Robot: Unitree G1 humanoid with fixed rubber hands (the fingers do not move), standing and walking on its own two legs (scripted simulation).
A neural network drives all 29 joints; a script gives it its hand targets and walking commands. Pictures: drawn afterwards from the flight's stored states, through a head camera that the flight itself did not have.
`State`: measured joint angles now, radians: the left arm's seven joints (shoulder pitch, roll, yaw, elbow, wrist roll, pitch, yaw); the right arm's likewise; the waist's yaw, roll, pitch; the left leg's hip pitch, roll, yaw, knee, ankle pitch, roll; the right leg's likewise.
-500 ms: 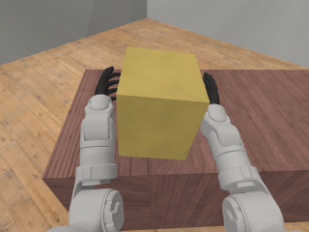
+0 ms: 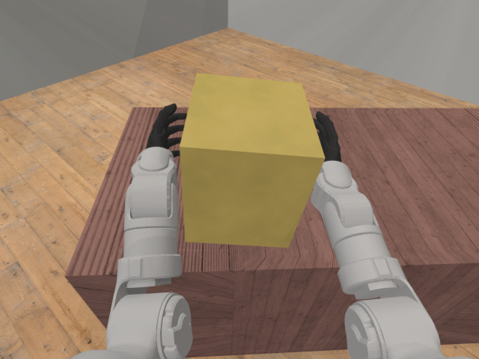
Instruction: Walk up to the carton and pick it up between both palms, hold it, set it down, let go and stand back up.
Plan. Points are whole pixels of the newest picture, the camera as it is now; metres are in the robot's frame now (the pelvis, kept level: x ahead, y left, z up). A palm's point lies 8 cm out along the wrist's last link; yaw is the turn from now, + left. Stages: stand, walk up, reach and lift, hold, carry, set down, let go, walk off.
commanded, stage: set down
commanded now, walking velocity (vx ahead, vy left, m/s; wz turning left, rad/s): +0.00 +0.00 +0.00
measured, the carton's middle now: (243, 162) +0.38 +0.01 +0.16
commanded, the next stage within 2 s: none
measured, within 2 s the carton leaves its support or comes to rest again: neither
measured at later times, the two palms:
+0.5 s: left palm (164, 162) +0.40 +0.14 +0.14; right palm (316, 172) +0.38 -0.13 +0.13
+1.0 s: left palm (173, 169) +0.41 +0.13 +0.12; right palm (318, 180) +0.39 -0.14 +0.11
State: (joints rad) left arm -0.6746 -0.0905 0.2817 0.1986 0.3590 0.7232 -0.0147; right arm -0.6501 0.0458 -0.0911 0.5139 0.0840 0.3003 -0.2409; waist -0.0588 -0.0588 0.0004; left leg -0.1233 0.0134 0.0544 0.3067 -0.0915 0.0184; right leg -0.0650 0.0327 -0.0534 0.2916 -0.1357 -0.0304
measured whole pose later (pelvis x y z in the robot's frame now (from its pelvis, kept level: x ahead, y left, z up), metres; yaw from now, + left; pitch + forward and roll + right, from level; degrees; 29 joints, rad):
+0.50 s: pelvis +0.01 +0.00 +0.00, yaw +0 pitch -5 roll +0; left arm -0.67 -0.11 0.37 0.32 0.43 0.45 -0.09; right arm -0.66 0.16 -0.28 0.69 -0.03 -0.03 -0.18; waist -0.06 -0.10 0.08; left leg -0.10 0.00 0.05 0.27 -0.08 0.02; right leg -0.06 0.02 -0.05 0.30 -0.15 -0.03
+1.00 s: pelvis +0.03 +0.01 +0.00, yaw +0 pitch -3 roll -1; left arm -0.58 -0.13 0.28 0.32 0.40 0.33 -0.02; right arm -0.55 0.10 -0.19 0.66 -0.03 -0.14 -0.20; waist -0.06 -0.10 0.09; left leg -0.13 0.01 0.05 0.31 -0.13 0.02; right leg -0.05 0.03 -0.05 0.26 -0.15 -0.02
